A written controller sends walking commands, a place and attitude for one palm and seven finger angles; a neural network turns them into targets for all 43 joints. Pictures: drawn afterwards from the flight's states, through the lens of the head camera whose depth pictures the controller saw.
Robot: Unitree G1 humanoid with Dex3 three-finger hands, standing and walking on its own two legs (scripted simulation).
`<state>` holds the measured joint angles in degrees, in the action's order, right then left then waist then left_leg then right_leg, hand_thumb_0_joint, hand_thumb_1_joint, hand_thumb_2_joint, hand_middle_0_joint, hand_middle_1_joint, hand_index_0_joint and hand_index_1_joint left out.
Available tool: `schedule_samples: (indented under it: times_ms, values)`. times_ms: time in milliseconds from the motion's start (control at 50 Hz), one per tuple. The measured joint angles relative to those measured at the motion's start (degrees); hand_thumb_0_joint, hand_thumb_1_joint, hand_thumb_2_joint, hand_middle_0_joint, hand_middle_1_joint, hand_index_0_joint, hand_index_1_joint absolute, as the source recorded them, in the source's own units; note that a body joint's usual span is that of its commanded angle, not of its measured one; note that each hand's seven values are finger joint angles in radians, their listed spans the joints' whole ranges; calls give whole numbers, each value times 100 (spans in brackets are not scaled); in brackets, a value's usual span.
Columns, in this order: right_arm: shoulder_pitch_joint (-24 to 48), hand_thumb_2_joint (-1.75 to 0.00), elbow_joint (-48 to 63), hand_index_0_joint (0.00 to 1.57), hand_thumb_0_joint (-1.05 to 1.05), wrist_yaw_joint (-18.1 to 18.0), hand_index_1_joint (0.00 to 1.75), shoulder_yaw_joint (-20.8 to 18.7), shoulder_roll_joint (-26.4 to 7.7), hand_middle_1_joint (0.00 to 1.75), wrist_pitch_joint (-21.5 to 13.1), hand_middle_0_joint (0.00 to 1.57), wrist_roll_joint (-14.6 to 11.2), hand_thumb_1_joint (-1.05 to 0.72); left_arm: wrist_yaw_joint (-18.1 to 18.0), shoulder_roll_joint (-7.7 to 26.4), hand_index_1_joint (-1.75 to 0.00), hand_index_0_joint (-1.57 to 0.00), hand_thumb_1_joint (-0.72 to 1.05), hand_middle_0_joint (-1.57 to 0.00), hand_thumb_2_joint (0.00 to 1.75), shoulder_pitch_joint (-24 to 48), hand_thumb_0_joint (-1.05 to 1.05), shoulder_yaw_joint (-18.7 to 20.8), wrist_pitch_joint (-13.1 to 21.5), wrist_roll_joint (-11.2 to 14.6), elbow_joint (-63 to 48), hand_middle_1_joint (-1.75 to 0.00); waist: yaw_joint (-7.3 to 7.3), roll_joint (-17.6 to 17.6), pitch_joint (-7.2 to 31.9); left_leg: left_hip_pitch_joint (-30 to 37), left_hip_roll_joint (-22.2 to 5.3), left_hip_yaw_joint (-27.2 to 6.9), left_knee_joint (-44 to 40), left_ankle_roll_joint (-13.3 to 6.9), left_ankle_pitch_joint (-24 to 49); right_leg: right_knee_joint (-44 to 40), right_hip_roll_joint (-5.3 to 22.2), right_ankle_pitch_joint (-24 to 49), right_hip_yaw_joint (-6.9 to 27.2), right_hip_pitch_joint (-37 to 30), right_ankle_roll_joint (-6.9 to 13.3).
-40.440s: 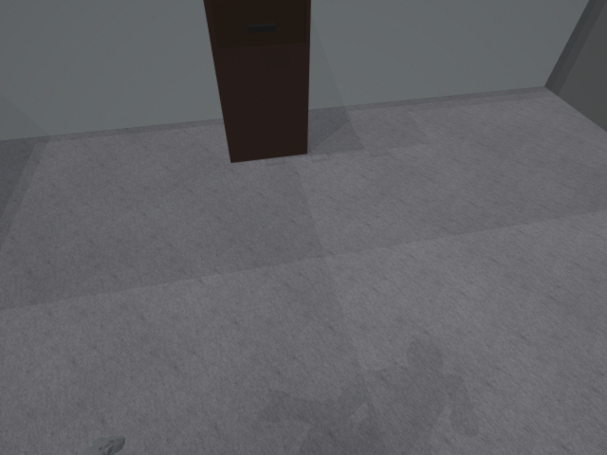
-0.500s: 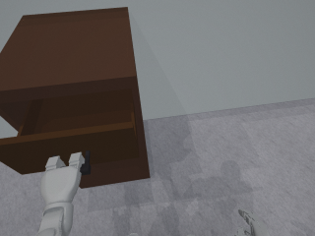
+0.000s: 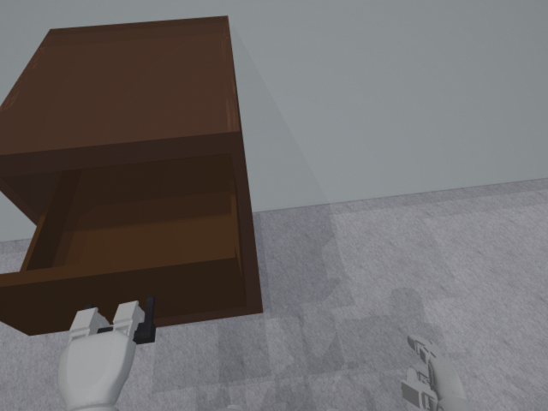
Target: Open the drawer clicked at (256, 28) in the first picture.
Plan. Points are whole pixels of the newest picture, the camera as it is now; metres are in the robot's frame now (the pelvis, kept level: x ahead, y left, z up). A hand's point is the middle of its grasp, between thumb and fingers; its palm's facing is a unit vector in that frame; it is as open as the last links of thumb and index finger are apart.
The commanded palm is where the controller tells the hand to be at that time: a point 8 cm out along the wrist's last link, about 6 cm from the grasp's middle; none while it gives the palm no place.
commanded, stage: pull the drawer open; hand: left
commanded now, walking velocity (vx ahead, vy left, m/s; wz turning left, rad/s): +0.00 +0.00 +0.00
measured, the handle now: (117, 321) +0.24 +0.26 -0.02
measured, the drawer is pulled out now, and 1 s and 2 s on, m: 0.21 0.30 0.30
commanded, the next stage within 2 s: open the thumb to release the handle in 0.66 s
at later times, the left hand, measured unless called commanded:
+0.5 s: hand out of the picture +0.12 +0.23 -0.04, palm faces -0.08 -0.09 -0.99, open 6.1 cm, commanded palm +0.08 +0.24 +0.01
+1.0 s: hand out of the picture +0.10 +0.23 -0.04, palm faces -0.02 -0.07 -1.00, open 7.0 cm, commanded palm +0.07 +0.23 +0.01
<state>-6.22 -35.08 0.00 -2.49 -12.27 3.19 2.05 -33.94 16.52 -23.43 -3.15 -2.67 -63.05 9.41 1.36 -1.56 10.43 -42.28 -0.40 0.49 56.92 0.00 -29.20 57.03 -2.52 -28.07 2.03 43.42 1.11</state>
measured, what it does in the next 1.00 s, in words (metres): stands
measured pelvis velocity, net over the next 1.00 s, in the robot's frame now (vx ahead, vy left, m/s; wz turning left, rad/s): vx -0.03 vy -0.02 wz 0.03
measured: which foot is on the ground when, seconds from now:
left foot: down 0.00-1.00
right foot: down 0.00-1.00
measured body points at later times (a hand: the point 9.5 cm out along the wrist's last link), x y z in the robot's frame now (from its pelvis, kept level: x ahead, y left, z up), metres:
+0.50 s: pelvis -0.01 +0.00 -0.01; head +0.03 -0.02 +0.44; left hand +0.12 +0.23 +0.02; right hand +0.21 -0.22 -0.10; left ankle -0.02 +0.12 -0.68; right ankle +0.00 -0.11 -0.68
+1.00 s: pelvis -0.03 -0.02 -0.03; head +0.01 -0.05 +0.42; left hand +0.09 +0.23 +0.02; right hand +0.19 -0.22 -0.13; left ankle -0.02 +0.12 -0.68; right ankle -0.01 -0.11 -0.68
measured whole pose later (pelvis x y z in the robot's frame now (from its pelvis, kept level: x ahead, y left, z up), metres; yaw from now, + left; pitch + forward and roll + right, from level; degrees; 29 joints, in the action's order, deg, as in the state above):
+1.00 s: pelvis -0.03 -0.02 -0.03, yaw +2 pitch +15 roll +1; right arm -6.7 -31.8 -0.1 -1.7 -12.0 3.2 3.8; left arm -33.9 17.4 -36.2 -2.5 2.5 -62.1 -2.2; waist 4.4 -2.7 10.9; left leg -50.1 0.2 -1.5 65.5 1.4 -30.0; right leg 66.5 -2.1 -30.0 -0.1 51.1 2.5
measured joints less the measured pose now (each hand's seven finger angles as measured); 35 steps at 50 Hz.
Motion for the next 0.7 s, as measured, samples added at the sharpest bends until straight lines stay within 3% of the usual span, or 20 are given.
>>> schedule_samples:
  times_ms: [360, 700]
  values:
    - [17, -90, 236, 20, 2, 90, 30, 141, 76, 30, 30, 20, 77, -91, 32, -23, -127, -38, 70, -28, 73, -864, 3, -66, 140, -28, -611, -130, 120, 8, 1, -1, -5, 8, 132, 20, -43, 163, -9, -52, 6, 22, 22]
    - [-63, -90, 412, 20, 2, 130, 30, 106, 37, 30, 5, 20, 196, -91, 77, 94, -125, -36, 70, -27, 74, -1686, 3, 117, 625, 4, -1203, -130, 221, 9, 54, -383, -2, -38, 538, 78, -119, 624, -15, -167, -49, 421, 87]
